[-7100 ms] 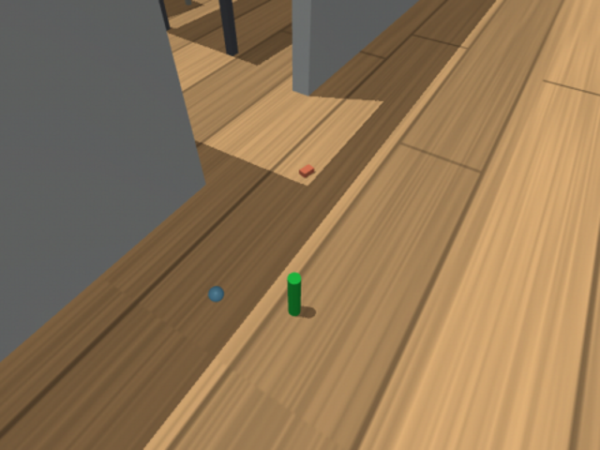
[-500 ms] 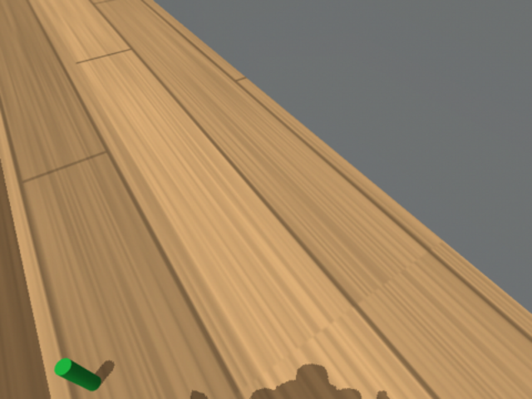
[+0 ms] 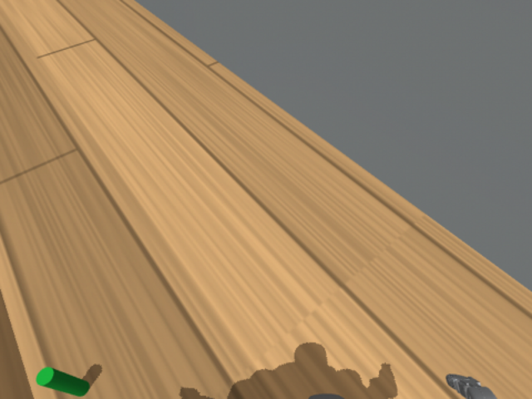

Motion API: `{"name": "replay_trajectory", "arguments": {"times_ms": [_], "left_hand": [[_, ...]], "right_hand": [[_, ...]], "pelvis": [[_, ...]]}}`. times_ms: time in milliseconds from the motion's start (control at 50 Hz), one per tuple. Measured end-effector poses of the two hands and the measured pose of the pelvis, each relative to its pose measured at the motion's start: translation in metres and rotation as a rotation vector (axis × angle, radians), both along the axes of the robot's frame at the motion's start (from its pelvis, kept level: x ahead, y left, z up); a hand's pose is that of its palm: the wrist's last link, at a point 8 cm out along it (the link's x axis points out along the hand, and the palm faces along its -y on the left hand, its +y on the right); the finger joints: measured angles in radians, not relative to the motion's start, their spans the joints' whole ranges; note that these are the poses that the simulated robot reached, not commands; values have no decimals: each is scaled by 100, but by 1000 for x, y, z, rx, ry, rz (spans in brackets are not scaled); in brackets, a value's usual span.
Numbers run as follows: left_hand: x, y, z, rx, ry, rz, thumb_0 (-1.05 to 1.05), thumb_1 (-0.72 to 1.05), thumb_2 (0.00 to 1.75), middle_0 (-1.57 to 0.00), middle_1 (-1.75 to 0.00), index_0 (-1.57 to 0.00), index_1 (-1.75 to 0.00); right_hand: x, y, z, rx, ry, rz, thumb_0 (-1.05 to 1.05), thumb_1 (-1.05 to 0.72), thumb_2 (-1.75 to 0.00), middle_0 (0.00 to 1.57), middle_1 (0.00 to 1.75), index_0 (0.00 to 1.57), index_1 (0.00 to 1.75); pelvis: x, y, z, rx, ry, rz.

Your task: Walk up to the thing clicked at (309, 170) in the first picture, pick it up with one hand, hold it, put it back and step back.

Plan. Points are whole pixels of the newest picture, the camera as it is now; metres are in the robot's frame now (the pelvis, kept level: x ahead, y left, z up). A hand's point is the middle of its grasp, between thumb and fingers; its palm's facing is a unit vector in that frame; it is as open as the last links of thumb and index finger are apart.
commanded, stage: walk up
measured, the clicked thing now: out of the picture +0.54 +1.33 -0.75
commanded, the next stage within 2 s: stand in 1.10 s
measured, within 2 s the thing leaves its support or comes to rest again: neither
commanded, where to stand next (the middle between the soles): +0.04 +0.02 m, yaw -8 degrees
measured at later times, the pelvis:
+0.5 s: pelvis +0.00 +0.03 +0.00, yaw -9 degrees
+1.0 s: pelvis -0.01 +0.02 +0.02, yaw -12 degrees
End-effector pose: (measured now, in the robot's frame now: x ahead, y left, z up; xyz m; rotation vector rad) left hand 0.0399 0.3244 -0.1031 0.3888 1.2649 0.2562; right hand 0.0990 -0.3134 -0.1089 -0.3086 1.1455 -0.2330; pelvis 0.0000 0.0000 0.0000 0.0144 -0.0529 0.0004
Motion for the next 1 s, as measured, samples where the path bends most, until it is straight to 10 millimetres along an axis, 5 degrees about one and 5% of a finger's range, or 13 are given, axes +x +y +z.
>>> {"name": "replay_trajectory", "arguments": {"times_ms": [160,400,520,760,1000], "left_hand": [[10,-10,11,16,34,-70,1,90,90,-20,-30,-20,-30],[86,-4,-8,-57,-92,-181,1,90,90,-20,-30,-20,-30],[112,-11,-3,-72,-141,-240,1,90,90,-20,-30,-20,-30],[111,-35,11,-81,-141,-271,1,90,90,-20,-30,-20,-30],[107,-39,10,-107,-104,-253,1,90,90,-20,-30,-20,-30]], "right_hand": [[-1,-5,-1,0,2,-37,1,-91,-90,20,30,20,30],[-47,30,7,-15,29,-95,1,-91,-90,20,30,21,30],[-71,27,13,-26,16,-122,1,-90,-90,20,30,21,30],[-108,26,0,36,51,-200,1,-91,-90,20,30,21,30],[-113,33,7,47,72,-217,1,-91,-90,20,30,21,30]], "pelvis": [[1,2,6,-19,16,-74],[1,27,2,-22,7,-128],[-4,25,4,-38,11,-167],[-7,20,11,-20,-11,-189],[-9,22,20,-20,-2,-202]]}}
